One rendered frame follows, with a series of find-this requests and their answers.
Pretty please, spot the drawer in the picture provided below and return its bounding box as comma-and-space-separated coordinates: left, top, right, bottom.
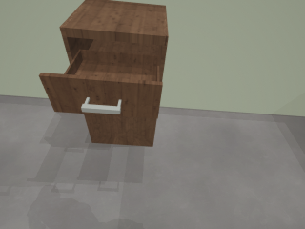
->
39, 49, 163, 119

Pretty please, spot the cabinet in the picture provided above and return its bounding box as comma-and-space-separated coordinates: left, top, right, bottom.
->
59, 0, 169, 147

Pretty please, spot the handle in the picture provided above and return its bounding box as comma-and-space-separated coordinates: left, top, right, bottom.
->
81, 97, 122, 115

